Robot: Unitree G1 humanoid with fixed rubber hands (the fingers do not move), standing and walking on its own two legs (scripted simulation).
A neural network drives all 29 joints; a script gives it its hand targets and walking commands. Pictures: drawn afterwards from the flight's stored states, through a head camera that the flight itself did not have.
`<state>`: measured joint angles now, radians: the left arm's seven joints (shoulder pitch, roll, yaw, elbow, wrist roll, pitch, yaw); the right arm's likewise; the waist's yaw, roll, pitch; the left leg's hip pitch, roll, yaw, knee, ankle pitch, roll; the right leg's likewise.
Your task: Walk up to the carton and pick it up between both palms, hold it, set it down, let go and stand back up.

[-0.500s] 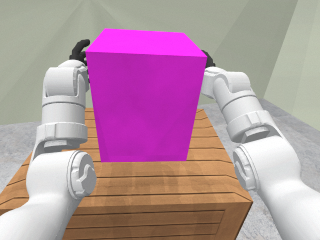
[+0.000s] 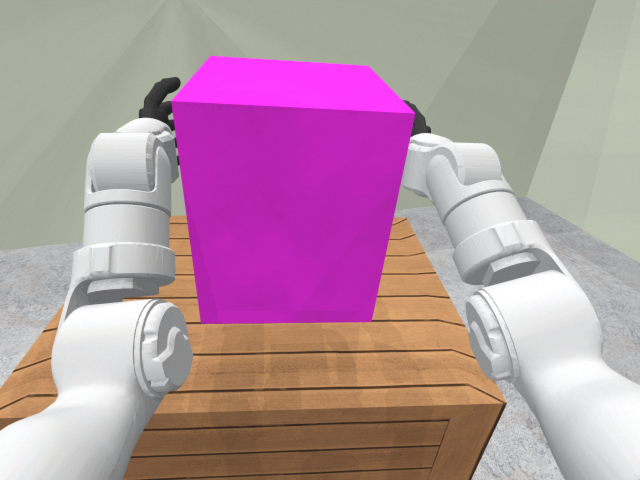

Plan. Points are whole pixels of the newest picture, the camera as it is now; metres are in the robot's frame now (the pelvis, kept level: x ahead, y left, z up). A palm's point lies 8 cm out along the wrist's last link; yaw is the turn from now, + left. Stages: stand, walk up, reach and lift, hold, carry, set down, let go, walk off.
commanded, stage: hold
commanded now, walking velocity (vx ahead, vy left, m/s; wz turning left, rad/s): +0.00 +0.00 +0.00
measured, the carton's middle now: (289, 186) +0.38 +0.01 +0.28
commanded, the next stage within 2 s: set down in 0.48 s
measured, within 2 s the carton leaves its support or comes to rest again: neither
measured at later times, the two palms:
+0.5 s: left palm (158, 140) +0.37 +0.15 +0.34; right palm (414, 156) +0.37 -0.14 +0.32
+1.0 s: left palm (152, 146) +0.40 +0.17 +0.32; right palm (393, 175) +0.39 -0.12 +0.29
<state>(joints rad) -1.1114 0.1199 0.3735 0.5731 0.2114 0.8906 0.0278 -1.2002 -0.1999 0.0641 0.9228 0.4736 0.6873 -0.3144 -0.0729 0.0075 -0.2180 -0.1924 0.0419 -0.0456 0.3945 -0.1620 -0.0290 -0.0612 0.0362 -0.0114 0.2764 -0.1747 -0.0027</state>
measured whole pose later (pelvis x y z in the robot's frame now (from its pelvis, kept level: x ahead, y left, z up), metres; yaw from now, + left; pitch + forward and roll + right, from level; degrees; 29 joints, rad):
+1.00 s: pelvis +0.00 +0.00 +0.00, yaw +1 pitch -6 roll -1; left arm -1.11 0.13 0.41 0.63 0.30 0.66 -0.04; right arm -1.14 -0.09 -0.08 1.00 0.29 0.40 -0.26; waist -0.10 -0.06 -0.09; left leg -0.09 0.03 -0.05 0.35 -0.15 -0.03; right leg 0.05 0.02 -0.02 0.24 -0.17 0.00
